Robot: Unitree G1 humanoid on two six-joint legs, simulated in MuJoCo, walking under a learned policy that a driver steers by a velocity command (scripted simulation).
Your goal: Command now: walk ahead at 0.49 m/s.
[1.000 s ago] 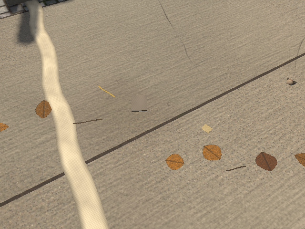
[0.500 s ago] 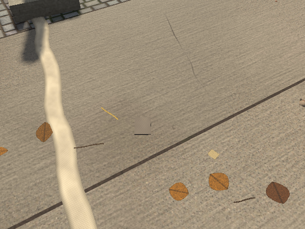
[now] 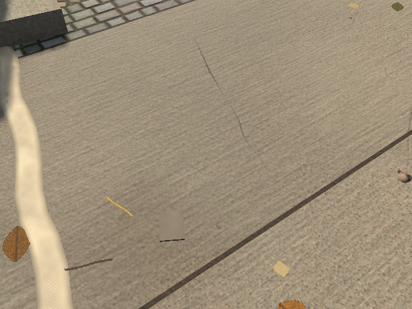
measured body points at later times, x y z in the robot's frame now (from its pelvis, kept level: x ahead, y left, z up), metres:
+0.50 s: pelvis +0.28 -0.08 +0.00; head +0.29 -0.10 +0.45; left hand +0.33 +0.18 -0.12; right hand +0.37 -0.35 -0.14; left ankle +0.28 +0.08 -0.66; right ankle +0.29 -0.16 -0.74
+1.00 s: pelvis +0.55 -0.01 -0.01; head +0.58 +0.00 +0.44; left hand +0.59 +0.26 -0.15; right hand +0.66 -0.27 -0.13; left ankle +0.61 +0.07 -0.74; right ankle +0.47 -0.16 -0.65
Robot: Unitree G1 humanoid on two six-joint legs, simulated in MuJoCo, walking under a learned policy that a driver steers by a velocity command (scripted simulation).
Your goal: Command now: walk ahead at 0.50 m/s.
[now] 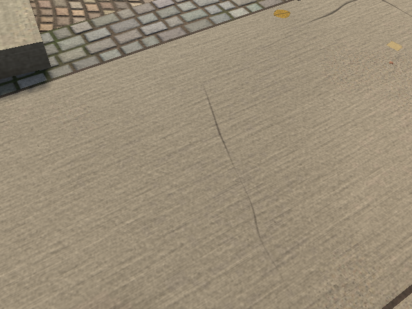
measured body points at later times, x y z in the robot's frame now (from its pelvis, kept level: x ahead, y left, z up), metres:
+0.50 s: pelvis +0.28 -0.06 -0.02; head +0.32 -0.07 +0.43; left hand +0.50 +0.15 -0.12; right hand +0.25 -0.33 -0.16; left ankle +0.10 +0.09 -0.66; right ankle +0.36 -0.15 -0.74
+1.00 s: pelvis +0.56 -0.10 -0.01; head +0.59 -0.11 +0.44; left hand +0.74 +0.14 -0.13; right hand +0.63 -0.42 -0.09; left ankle +0.69 -0.04 -0.74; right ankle +0.38 -0.15 -0.67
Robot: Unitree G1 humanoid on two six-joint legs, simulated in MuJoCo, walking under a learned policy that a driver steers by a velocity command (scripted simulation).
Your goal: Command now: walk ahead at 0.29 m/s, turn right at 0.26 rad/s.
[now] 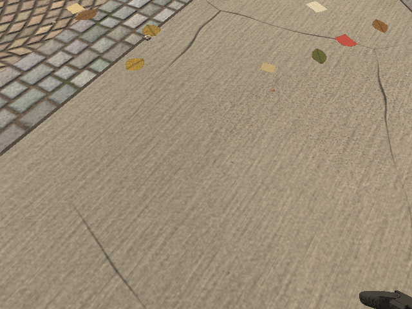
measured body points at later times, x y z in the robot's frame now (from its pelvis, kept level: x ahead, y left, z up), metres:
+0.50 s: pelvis +0.12 -0.01 +0.02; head +0.14 -0.02 +0.47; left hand +0.19 +0.29 -0.07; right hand +0.30 -0.26 -0.10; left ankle +0.12 +0.14 -0.66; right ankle +0.12 -0.12 -0.73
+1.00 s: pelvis +0.30 +0.15 +0.02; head +0.33 +0.18 +0.46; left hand +0.31 +0.46 -0.09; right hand +0.52 -0.05 -0.09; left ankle +0.28 +0.21 -0.73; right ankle +0.40 +0.00 -0.64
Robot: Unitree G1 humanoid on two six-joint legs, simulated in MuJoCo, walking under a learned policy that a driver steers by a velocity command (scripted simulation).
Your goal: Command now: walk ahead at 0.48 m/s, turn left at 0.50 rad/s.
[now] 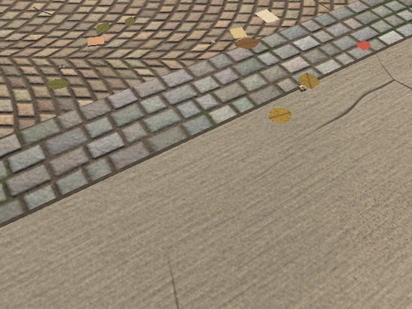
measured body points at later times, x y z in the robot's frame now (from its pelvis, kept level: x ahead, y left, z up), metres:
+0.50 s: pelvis +0.29 -0.04 +0.00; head +0.31 -0.05 +0.45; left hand +0.37 +0.23 -0.11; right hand +0.41 -0.31 -0.12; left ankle +0.26 +0.10 -0.66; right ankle +0.33 -0.13 -0.74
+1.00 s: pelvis +0.49 +0.02 -0.01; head +0.53 +0.04 +0.44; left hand +0.56 +0.31 -0.14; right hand +0.67 -0.22 -0.11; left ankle +0.58 +0.13 -0.74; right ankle +0.48 -0.13 -0.68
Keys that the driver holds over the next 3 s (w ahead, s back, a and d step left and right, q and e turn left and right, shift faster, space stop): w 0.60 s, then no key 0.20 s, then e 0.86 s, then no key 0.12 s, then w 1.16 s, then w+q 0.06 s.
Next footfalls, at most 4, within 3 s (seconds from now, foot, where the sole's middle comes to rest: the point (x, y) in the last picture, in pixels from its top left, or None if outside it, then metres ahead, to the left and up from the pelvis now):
0.32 right None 0.37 -0.12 -0.78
0.80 left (163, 261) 0.62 0.13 -0.78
1.24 right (239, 277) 0.56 -0.11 -0.78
1.74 left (175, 256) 0.63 0.10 -0.78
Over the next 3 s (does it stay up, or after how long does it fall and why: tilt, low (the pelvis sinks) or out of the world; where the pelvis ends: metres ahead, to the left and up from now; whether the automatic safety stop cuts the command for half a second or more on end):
stays up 0.99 -0.21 0.00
